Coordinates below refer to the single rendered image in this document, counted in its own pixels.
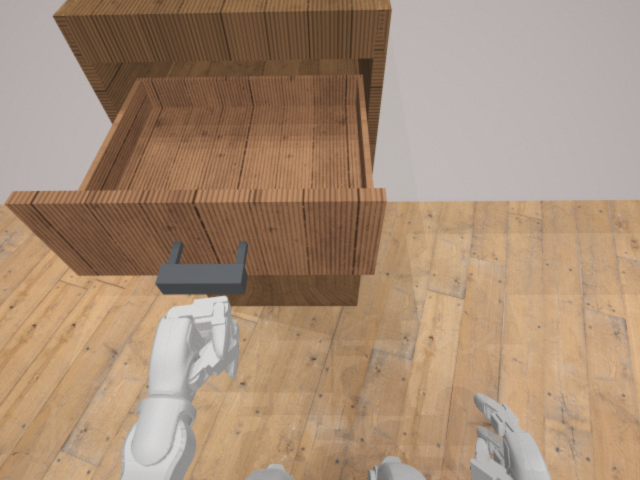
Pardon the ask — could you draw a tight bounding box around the handle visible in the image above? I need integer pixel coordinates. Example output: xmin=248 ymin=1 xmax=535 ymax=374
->
xmin=155 ymin=241 xmax=248 ymax=295

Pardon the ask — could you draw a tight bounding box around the drawer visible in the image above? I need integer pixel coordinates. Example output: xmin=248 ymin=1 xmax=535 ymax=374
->
xmin=5 ymin=75 xmax=387 ymax=276

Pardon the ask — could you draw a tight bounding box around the right robot shin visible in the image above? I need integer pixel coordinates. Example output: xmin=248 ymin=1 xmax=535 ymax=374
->
xmin=381 ymin=456 xmax=401 ymax=464

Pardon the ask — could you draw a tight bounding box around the robot left hand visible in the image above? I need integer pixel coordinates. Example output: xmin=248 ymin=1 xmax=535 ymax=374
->
xmin=148 ymin=296 xmax=240 ymax=402

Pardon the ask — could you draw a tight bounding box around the cabinet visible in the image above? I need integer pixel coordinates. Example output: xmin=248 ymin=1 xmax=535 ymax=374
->
xmin=53 ymin=0 xmax=392 ymax=306

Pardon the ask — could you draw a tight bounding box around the robot right hand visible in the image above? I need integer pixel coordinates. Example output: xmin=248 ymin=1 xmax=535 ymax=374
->
xmin=470 ymin=393 xmax=552 ymax=480

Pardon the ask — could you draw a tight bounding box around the robot left forearm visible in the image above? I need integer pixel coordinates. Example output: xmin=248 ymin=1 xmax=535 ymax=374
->
xmin=119 ymin=395 xmax=197 ymax=480

